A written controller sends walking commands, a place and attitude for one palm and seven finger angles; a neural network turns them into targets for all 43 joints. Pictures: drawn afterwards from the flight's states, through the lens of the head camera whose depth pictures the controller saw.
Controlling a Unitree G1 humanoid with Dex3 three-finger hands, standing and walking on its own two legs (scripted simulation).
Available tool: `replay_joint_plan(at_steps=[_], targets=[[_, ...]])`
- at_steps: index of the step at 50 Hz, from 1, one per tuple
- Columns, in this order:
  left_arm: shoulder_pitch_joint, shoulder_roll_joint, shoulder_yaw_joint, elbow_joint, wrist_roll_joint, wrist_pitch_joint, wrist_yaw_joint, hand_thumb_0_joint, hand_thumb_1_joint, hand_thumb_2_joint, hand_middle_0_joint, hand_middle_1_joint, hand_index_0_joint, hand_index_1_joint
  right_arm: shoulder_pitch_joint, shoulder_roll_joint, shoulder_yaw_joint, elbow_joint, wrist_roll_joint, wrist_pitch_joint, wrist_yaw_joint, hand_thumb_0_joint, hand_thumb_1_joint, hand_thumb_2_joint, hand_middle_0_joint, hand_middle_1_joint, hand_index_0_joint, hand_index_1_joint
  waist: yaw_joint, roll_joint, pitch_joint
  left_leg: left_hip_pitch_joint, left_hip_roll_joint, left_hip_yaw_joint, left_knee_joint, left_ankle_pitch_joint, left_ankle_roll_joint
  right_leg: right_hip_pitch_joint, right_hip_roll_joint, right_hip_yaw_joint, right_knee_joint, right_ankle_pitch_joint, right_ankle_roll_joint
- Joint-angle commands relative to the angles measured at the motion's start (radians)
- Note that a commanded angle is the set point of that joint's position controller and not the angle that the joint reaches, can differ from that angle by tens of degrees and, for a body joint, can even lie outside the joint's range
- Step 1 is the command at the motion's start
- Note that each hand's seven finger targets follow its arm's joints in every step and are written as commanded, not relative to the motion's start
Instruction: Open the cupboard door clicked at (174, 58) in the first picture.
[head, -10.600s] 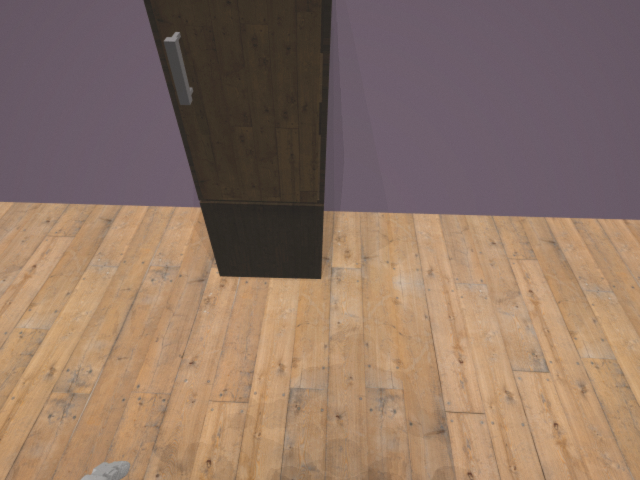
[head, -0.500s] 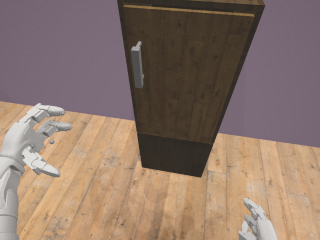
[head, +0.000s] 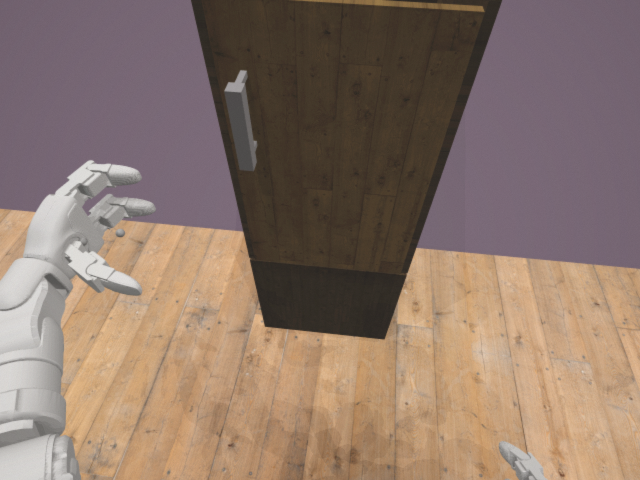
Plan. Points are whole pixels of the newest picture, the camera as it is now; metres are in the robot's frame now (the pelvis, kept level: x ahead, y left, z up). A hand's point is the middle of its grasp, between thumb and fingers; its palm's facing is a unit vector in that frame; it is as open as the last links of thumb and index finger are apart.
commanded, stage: move the hooked fingers beside the handle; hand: left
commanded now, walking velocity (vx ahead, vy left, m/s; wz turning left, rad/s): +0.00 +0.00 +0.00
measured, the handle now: (245, 122) +0.61 +0.14 +0.11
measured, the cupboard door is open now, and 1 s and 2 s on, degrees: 0 0 0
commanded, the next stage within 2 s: none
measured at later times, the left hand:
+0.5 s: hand (166, 186) +0.45 +0.22 +0.12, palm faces -0.09 -1.00 +0.00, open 14.0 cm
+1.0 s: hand (196, 142) +0.54 +0.20 +0.12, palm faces -0.10 -0.99 +0.02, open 14.0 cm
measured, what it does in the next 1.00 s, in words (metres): stands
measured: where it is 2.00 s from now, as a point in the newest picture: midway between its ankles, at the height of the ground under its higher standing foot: outside the picture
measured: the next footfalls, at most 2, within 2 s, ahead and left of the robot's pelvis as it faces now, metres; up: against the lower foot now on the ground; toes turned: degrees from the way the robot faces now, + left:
none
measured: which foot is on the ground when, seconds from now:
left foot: down 0.00-1.00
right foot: down 0.00-1.00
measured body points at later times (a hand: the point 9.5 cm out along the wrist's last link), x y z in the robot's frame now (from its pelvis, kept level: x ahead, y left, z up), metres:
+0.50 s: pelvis -0.01 +0.00 -0.01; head +0.06 +0.01 +0.43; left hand +0.45 +0.27 +0.12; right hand +0.04 -0.27 -0.12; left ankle -0.01 +0.11 -0.71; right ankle -0.01 -0.11 -0.71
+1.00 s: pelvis -0.01 +0.01 -0.02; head +0.12 +0.03 +0.41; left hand +0.54 +0.25 +0.12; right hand -0.06 -0.25 -0.12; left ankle -0.01 +0.11 -0.71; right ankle -0.01 -0.11 -0.71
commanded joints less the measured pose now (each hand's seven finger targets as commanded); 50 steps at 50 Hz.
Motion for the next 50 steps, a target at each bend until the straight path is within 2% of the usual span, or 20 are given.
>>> replay_joint_plan(at_steps=[1,2,5,6,8,10,12,17,19,21,24,27,30,34,37,41,43,47,49,50], targets=[[-0.407,0.252,0.042,-0.155,-0.023,-0.060,0.002,0.000,-0.500,0.300,-0.300,-1.200,-0.300,-1.200,-0.012,-0.148,-0.056,-0.124,0.004,-0.033,-0.009,0.000,-0.900,-0.900,0.200,0.300,0.200,0.300,-0.010,0.023,-0.285,0.161,-0.003,0.001,-0.067,0.386,0.021,0.094,-0.003,-0.016,-0.058,0.412,-0.013],[-0.416,0.273,0.057,-0.122,-0.014,-0.058,0.010,0.000,-0.500,0.300,-0.300,-1.200,-0.300,-1.200,-0.004,-0.152,-0.057,-0.116,0.004,-0.027,-0.011,0.000,-0.900,-0.900,0.200,0.300,0.200,0.300,-0.011,0.011,-0.273,0.143,-0.003,-0.001,-0.070,0.366,0.020,0.091,-0.004,-0.018,-0.057,0.393,-0.013],[-0.531,0.251,0.017,-0.121,0.004,-0.075,0.034,0.000,-0.500,0.300,-0.300,-1.200,-0.300,-1.200,0.002,-0.150,-0.055,-0.107,0.001,-0.016,-0.012,0.000,-0.900,-0.900,0.200,0.300,0.200,0.300,-0.026,0.038,-0.286,0.158,-0.007,-0.004,-0.063,0.348,0.022,0.072,-0.006,-0.014,-0.056,0.364,-0.016],[-0.570,0.270,0.022,-0.127,0.015,-0.086,0.042,0.000,-0.500,0.300,-0.300,-1.200,-0.300,-1.200,0.007,-0.149,-0.056,-0.101,-0.001,-0.012,-0.011,0.000,-0.900,-0.900,0.200,0.300,0.200,0.300,-0.028,0.081,-0.318,0.177,-0.005,-0.007,-0.062,0.359,0.020,0.069,-0.007,-0.012,-0.054,0.367,-0.017],[-0.573,0.274,0.024,-0.071,0.029,-0.100,0.056,0.000,-0.500,0.300,-0.300,-1.200,-0.300,-1.200,0.022,-0.148,-0.054,-0.092,-0.003,-0.003,-0.010,0.000,-0.900,-0.900,0.200,0.300,0.200,0.300,-0.031,0.045,-0.331,0.166,-0.003,-0.008,-0.057,0.364,0.020,0.076,-0.007,-0.013,-0.048,0.371,-0.015],[-0.672,0.265,0.005,-0.039,0.032,-0.120,0.065,0.000,-0.500,0.300,-0.300,-1.200,-0.300,-1.200,0.026,-0.147,-0.050,-0.077,-0.004,0.006,-0.011,0.000,-0.900,-0.900,0.200,0.300,0.200,0.300,-0.046,0.061,-0.317,0.158,-0.002,-0.009,-0.051,0.348,0.020,0.057,-0.005,-0.013,-0.045,0.356,-0.017],[-0.693,0.310,0.036,0.036,0.047,-0.128,0.072,0.000,-0.500,0.300,-0.300,-1.200,-0.300,-1.200,0.039,-0.154,-0.052,-0.068,-0.006,0.014,-0.009,0.000,-0.900,-0.900,0.200,0.300,0.200,0.300,-0.047,0.042,-0.327,0.135,0.000,-0.007,-0.049,0.314,0.023,0.055,-0.007,-0.006,-0.047,0.333,-0.012],[-0.733,0.326,0.032,0.183,0.078,-0.140,0.076,0.000,-0.500,0.300,-0.300,-1.200,-0.300,-1.200,0.064,-0.156,-0.050,-0.060,-0.009,0.037,0.001,0.000,-0.900,-0.900,0.200,0.300,0.200,0.300,-0.050,0.046,-0.338,0.082,-0.001,0.004,-0.033,0.309,0.025,0.055,-0.011,0.002,-0.030,0.352,-0.009],[-0.791,0.326,0.012,0.232,0.093,-0.146,0.077,0.000,-0.500,0.300,-0.300,-1.200,-0.300,-1.200,0.079,-0.159,-0.048,-0.051,-0.010,0.046,0.003,0.000,-0.900,-0.900,0.200,0.300,0.200,0.300,-0.068,0.040,-0.312,0.055,0.002,0.001,-0.030,0.291,0.026,0.028,-0.010,0.001,-0.028,0.337,-0.009],[-0.818,0.339,0.019,0.265,0.094,-0.155,0.075,0.000,-0.500,0.300,-0.300,-1.200,-0.300,-1.200,0.094,-0.164,-0.052,-0.051,-0.011,0.054,0.006,0.000,-0.900,-0.900,0.200,0.300,0.200,0.300,-0.076,0.019,-0.330,0.041,0.003,0.003,-0.020,0.292,0.028,0.028,-0.006,0.005,-0.021,0.343,-0.007],[-0.914,0.392,0.039,0.304,0.107,-0.170,0.076,0.000,-0.500,0.300,-0.300,-1.200,-0.300,-1.200,0.118,-0.175,-0.053,-0.037,-0.014,0.063,0.005,0.000,-0.900,-0.900,0.200,0.300,0.200,0.300,-0.101,0.009,-0.340,-0.003,0.005,0.005,-0.010,0.242,0.032,0.017,-0.008,0.016,-0.022,0.304,-0.001],[-0.974,0.437,0.060,0.314,0.120,-0.195,0.072,0.000,-0.500,0.300,-0.300,-1.200,-0.300,-1.200,0.142,-0.177,-0.055,-0.025,-0.018,0.071,0.006,0.000,-0.900,-0.900,0.200,0.300,0.200,0.300,-0.103,0.059,-0.407,0.012,0.003,0.004,0.010,0.276,0.032,0.026,-0.004,0.024,-0.006,0.335,-0.002],[-1.020,0.421,0.038,0.316,0.130,-0.208,0.071,0.000,-0.500,0.300,-0.300,-1.200,-0.300,-1.200,0.168,-0.178,-0.058,-0.013,-0.022,0.080,0.011,0.000,-0.900,-0.900,0.200,0.300,0.200,0.300,-0.122,0.103,-0.440,0.051,0.008,-0.003,0.028,0.315,0.029,-0.019,0.004,0.015,0.007,0.342,-0.006],[-1.032,0.442,0.049,0.406,0.150,-0.181,0.076,0.000,-0.500,0.300,-0.300,-1.200,-0.300,-1.200,0.204,-0.187,-0.059,0.007,-0.028,0.095,0.017,0.000,-0.900,-0.900,0.200,0.300,0.200,0.300,-0.132,0.107,-0.409,0.025,0.013,-0.010,0.031,0.308,0.028,-0.067,0.007,0.004,0.005,0.315,-0.005],[-1.080,0.433,0.033,0.448,0.165,-0.159,0.086,0.000,-0.500,0.300,-0.300,-1.200,-0.300,-1.200,0.233,-0.192,-0.059,0.013,-0.033,0.106,0.022,0.000,-0.900,-0.900,0.200,0.300,0.200,0.300,-0.155,0.085,-0.396,0.015,0.017,-0.019,0.036,0.313,0.030,-0.106,0.013,-0.005,0.006,0.299,-0.003],[-1.150,0.467,0.056,0.389,0.188,-0.183,0.115,0.000,-0.500,0.300,-0.300,-1.200,-0.300,-1.200,0.270,-0.192,-0.063,0.012,-0.046,0.117,0.032,0.000,-0.900,-0.900,0.200,0.300,0.200,0.300,-0.154,0.160,-0.491,0.090,0.023,-0.029,0.058,0.407,0.022,-0.129,0.019,-0.010,0.027,0.335,-0.007],[-1.173,0.461,0.057,0.397,0.193,-0.190,0.129,0.000,-0.500,0.300,-0.300,-1.200,-0.300,-1.200,0.277,-0.190,-0.063,0.019,-0.052,0.122,0.038,0.000,-0.900,-0.900,0.200,0.300,0.200,0.300,-0.166,0.171,-0.479,0.100,0.028,-0.030,0.068,0.412,0.020,-0.161,0.023,-0.013,0.024,0.325,-0.006],[-1.215,0.490,0.057,0.524,0.222,-0.154,0.151,0.000,-0.500,0.300,-0.300,-1.200,-0.300,-1.200,0.305,-0.199,-0.054,0.025,-0.054,0.137,0.040,0.000,-0.900,-0.900,0.200,0.300,0.200,0.300,-0.201,0.107,-0.402,0.004,0.028,-0.030,0.071,0.358,0.029,-0.175,0.025,-0.013,0.018,0.302,0.000],[-1.271,0.502,0.046,0.518,0.247,-0.144,0.163,0.000,-0.500,0.300,-0.300,-1.200,-0.300,-1.200,0.321,-0.201,-0.052,0.025,-0.060,0.140,0.042,0.000,-0.900,-0.900,0.200,0.300,0.200,0.300,-0.212,0.143,-0.405,0.000,0.028,-0.034,0.075,0.359,0.028,-0.195,0.022,-0.016,0.024,0.296,-0.001],[-1.283,0.499,0.048,0.502,0.256,-0.150,0.172,0.000,-0.500,0.300,-0.300,-1.200,-0.300,-1.200,0.330,-0.201,-0.052,0.022,-0.065,0.142,0.044,0.000,-0.900,-0.900,0.200,0.300,0.200,0.300,-0.206,0.191,-0.447,0.049,0.028,-0.040,0.087,0.410,0.023,-0.218,0.025,-0.019,0.037,0.310,-0.008]])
